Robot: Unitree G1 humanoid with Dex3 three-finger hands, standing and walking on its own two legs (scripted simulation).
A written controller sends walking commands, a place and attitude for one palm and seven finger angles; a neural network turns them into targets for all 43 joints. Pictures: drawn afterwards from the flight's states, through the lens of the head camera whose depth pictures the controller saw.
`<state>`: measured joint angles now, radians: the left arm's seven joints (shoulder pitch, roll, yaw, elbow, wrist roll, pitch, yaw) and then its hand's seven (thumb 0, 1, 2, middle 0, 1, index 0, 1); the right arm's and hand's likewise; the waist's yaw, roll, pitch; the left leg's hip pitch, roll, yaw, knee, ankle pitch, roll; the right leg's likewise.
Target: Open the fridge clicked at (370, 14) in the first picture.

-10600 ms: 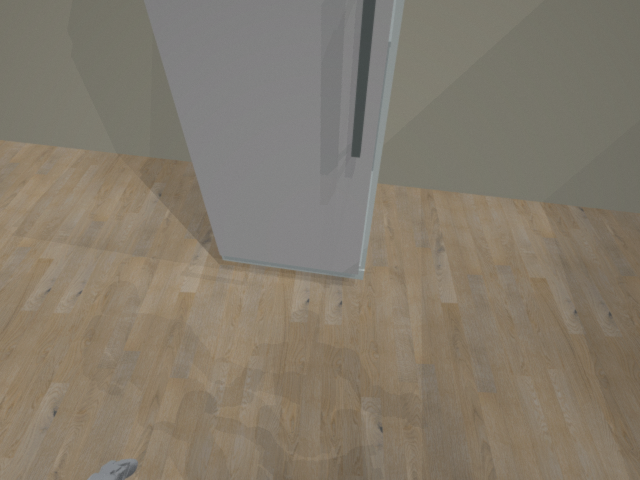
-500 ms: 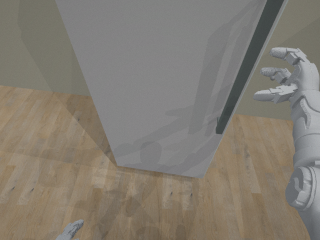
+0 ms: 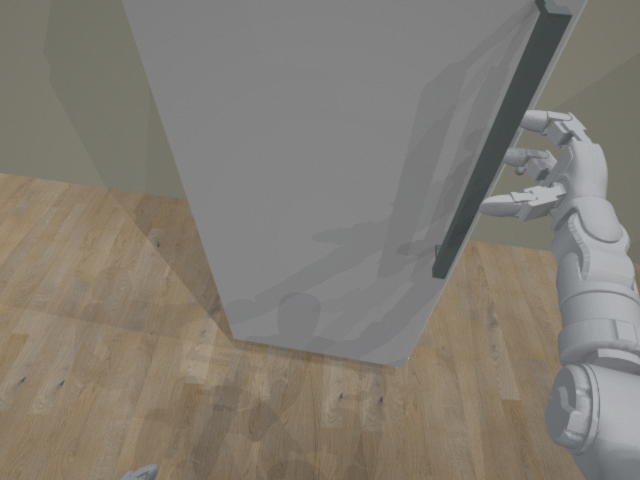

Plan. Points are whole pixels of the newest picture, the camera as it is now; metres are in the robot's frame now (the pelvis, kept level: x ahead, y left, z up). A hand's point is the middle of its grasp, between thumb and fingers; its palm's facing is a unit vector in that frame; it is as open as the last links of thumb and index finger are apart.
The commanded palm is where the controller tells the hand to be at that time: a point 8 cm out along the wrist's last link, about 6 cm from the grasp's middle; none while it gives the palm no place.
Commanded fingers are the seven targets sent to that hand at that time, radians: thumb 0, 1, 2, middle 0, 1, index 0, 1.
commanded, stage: feel for the door with the fingertips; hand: right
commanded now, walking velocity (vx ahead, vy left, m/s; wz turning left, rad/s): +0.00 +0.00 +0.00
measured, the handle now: (477, 172) +0.52 -0.15 +0.12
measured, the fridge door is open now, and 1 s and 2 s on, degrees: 0 0 0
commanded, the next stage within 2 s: slide the fingers in behind the handle in 0.50 s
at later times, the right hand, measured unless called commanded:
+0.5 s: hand (515, 158) +0.48 -0.17 +0.18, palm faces +0.06 +1.00 -0.01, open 14.0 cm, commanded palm +0.46 -0.22 +0.18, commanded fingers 0.00 0.50 -0.30 0.30 1.20 0.30 1.20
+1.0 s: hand (510, 164) +0.47 -0.17 +0.18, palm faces +0.04 +1.00 +0.00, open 13.9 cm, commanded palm +0.44 -0.21 +0.18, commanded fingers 0.00 0.50 -0.30 0.30 1.20 0.30 1.20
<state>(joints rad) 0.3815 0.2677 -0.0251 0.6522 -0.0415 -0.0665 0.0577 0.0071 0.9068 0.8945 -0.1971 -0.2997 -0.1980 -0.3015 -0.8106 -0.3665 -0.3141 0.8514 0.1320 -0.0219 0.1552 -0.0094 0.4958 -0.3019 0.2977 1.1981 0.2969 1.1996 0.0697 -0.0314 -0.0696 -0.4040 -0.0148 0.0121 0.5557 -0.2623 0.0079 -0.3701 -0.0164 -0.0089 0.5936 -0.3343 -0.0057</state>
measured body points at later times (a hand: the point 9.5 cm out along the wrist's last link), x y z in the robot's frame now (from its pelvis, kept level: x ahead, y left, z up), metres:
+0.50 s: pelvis -0.02 +0.01 +0.00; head +0.03 +0.01 +0.44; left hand +0.03 +0.27 -0.12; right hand +0.47 -0.23 +0.18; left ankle +0.01 +0.12 -0.73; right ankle -0.02 -0.11 -0.73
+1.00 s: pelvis -0.01 +0.00 +0.00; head +0.03 +0.00 +0.44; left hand +0.01 +0.26 -0.12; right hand +0.47 -0.22 +0.18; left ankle +0.01 +0.12 -0.73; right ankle -0.02 -0.11 -0.73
